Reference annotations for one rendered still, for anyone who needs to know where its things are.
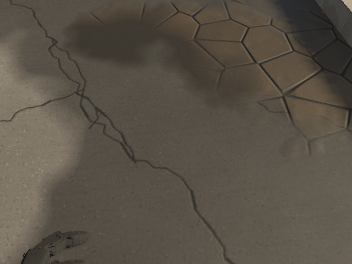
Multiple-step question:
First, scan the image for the left robot hand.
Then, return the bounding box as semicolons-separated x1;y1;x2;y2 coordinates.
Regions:
21;231;90;264

